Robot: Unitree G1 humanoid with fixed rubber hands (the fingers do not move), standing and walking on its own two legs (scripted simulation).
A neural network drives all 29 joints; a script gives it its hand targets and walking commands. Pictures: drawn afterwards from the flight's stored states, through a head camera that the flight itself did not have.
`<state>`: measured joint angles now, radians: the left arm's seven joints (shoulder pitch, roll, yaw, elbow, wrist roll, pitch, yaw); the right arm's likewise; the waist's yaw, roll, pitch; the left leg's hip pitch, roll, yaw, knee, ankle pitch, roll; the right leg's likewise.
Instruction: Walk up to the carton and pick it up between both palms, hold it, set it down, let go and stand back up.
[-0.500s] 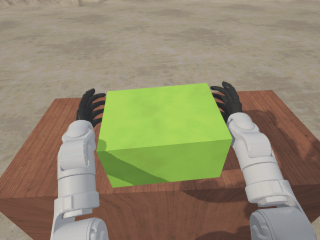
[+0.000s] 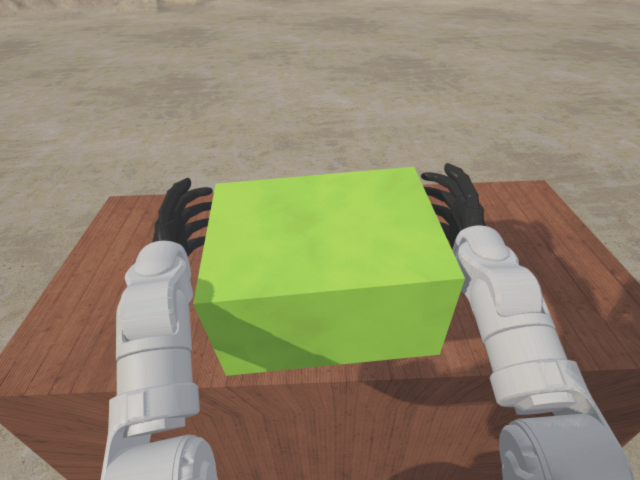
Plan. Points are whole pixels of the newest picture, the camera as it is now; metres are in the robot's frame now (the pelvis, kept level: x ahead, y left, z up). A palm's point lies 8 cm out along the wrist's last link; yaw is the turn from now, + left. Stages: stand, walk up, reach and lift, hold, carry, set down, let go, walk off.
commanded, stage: hold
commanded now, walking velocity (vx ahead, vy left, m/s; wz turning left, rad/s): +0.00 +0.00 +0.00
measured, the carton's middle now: (324, 266) +0.36 +0.00 +0.15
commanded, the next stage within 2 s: none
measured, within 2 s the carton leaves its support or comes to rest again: neither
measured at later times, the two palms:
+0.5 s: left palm (172, 244) +0.37 +0.18 +0.19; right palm (463, 228) +0.37 -0.17 +0.19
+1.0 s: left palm (174, 248) +0.37 +0.18 +0.18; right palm (462, 231) +0.37 -0.17 +0.18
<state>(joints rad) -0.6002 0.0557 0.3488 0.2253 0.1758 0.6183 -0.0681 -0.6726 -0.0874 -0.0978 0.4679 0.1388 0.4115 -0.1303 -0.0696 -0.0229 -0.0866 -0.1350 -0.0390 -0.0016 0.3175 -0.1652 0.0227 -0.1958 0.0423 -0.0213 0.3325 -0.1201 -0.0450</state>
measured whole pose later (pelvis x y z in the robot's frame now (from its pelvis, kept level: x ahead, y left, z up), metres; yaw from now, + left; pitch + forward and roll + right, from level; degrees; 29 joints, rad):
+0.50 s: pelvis +0.00 +0.00 +0.00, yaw +0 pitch -1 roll +1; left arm -0.60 0.06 0.35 0.21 0.18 0.61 -0.07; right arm -0.67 -0.09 -0.10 0.47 0.14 0.39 -0.13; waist -0.07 -0.02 -0.08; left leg -0.13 -0.04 0.00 0.32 -0.17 0.02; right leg -0.19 0.04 -0.02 0.33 -0.12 -0.05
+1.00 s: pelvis +0.00 +0.00 +0.00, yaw +0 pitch -1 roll +1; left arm -0.59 0.05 0.34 0.21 0.18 0.62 -0.06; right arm -0.67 -0.09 -0.10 0.48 0.15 0.39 -0.13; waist -0.07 -0.02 -0.08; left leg -0.13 -0.04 0.00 0.32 -0.17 0.02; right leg -0.19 0.04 -0.02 0.33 -0.12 -0.05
